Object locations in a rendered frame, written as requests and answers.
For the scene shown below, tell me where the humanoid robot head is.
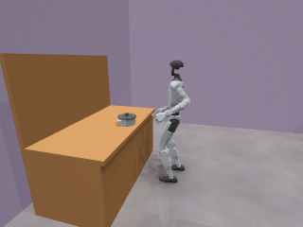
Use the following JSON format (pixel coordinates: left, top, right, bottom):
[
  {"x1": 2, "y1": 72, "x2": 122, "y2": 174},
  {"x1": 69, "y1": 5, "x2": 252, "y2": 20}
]
[{"x1": 169, "y1": 60, "x2": 184, "y2": 81}]

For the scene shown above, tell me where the lid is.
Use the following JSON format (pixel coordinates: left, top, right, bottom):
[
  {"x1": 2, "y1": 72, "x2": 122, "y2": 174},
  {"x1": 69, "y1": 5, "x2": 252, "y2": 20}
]
[{"x1": 117, "y1": 113, "x2": 136, "y2": 120}]

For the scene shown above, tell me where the robot right forearm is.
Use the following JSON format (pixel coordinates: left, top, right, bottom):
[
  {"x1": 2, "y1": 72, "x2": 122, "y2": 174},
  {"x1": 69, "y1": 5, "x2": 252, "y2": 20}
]
[{"x1": 163, "y1": 105, "x2": 170, "y2": 112}]

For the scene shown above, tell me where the table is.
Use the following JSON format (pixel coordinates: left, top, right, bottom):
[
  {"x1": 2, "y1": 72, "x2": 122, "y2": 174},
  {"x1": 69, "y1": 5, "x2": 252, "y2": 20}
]
[{"x1": 0, "y1": 53, "x2": 155, "y2": 227}]

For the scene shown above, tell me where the robot left upper arm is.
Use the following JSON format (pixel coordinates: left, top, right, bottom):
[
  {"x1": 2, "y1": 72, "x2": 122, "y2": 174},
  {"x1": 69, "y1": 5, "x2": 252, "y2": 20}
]
[{"x1": 171, "y1": 80, "x2": 190, "y2": 105}]

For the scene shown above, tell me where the robot left forearm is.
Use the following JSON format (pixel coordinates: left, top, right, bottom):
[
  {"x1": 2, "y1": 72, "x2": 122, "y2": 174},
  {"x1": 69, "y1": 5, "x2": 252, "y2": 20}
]
[{"x1": 164, "y1": 99, "x2": 189, "y2": 117}]

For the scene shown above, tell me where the pot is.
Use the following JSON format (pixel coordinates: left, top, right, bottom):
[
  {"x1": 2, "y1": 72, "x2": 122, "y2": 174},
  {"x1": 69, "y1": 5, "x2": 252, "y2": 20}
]
[{"x1": 116, "y1": 118, "x2": 135, "y2": 127}]

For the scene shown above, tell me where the robot left hand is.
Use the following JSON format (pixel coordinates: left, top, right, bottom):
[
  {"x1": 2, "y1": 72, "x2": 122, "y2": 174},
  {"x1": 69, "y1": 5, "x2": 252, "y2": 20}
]
[{"x1": 153, "y1": 113, "x2": 166, "y2": 124}]

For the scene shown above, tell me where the robot right shin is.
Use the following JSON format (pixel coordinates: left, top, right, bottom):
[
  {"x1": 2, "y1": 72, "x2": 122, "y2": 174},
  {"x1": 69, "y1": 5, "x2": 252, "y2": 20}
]
[{"x1": 166, "y1": 145, "x2": 180, "y2": 167}]

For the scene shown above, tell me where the robot right hand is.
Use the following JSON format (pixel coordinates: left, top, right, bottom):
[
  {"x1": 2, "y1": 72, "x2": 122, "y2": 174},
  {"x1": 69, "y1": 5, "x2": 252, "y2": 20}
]
[{"x1": 152, "y1": 108, "x2": 165, "y2": 119}]

